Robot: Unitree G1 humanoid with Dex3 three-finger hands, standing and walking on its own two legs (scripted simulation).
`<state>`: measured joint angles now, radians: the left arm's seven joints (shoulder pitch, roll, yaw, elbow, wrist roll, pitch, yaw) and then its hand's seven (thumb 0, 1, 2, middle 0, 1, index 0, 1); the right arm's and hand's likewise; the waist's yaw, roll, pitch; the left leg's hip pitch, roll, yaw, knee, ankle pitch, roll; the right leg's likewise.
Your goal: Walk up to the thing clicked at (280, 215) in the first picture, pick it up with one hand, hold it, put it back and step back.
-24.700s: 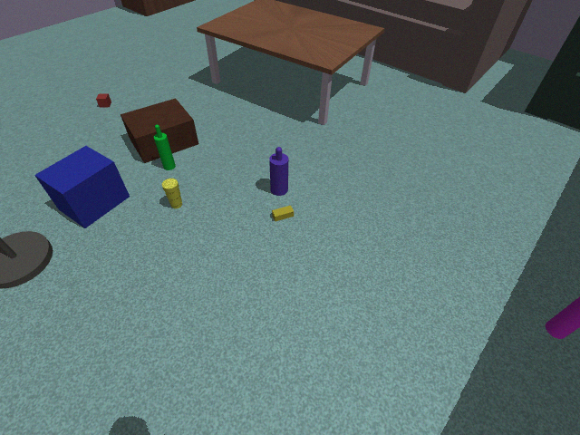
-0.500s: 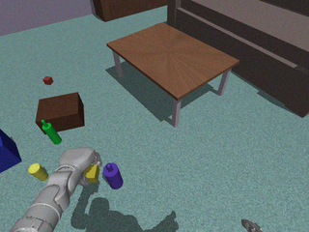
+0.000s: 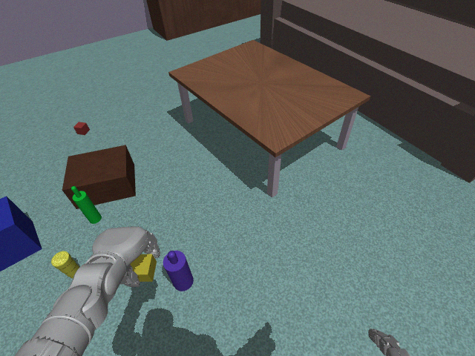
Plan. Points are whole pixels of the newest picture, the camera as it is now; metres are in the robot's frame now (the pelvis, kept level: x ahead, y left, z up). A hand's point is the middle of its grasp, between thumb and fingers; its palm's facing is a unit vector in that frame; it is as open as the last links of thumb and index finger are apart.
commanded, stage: hold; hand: left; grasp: from above
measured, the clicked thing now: (129, 268) +0.31 +0.24 -0.07
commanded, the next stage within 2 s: crouch in 0.80 s
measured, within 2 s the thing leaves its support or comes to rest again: neither
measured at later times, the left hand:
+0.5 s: hand (125, 268) +0.29 +0.23 -0.02, palm faces -0.44 -0.06 -0.90, open 7.0 cm
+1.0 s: hand (125, 270) +0.29 +0.23 -0.03, palm faces -0.45 -0.06 -0.89, open 7.0 cm
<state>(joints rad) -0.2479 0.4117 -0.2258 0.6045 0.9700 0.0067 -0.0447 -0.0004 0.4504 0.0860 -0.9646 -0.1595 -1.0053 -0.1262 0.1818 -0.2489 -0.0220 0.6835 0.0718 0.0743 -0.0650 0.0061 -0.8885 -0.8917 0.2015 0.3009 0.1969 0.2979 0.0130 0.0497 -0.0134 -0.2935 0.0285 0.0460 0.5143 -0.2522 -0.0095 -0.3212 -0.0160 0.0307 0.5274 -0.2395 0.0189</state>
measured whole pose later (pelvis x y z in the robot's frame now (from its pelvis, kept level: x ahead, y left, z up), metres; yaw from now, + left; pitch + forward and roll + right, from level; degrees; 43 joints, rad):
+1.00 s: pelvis +0.00 +0.00 +0.00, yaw +0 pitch +1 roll +0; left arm -0.22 0.42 -0.21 0.59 0.98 -0.02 -0.06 0.00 0.46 0.07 -0.97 -0.16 -1.00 -0.12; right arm 0.18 -0.25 -0.02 0.67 0.08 0.09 -0.07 0.01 -0.89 -0.90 0.20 0.30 0.20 0.30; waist 0.02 0.05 0.00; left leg -0.25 0.03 0.04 0.47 -0.23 -0.01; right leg -0.27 -0.02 0.03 0.48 -0.22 0.02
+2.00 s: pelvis -0.07 +0.01 -0.30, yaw +0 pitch +37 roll -6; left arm -0.76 0.60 0.05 1.22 1.24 -0.21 0.32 0.00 0.47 0.04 -0.97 -0.15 -1.02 -0.10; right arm 0.18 -0.23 -0.04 0.73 -0.07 -0.04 0.06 0.00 -0.89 -0.89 0.21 0.30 0.20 0.30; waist -0.14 0.04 -0.18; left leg -1.96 0.01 -0.07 1.97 -0.66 0.01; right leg -1.91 -0.03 -0.03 1.90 -0.63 0.04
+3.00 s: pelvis -0.07 +0.01 -0.43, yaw -4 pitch +35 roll -8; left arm -0.92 0.80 0.16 1.44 1.33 -0.31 0.38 0.00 0.44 0.03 -1.02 -0.10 -1.06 -0.06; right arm 0.14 -0.27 0.03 0.75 -0.14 -0.04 0.15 0.00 -0.90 -0.90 0.20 0.30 0.20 0.30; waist -0.20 -0.01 -0.05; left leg -2.31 0.00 -0.13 2.39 -0.70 0.00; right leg -2.24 -0.01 -0.05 2.29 -0.67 0.05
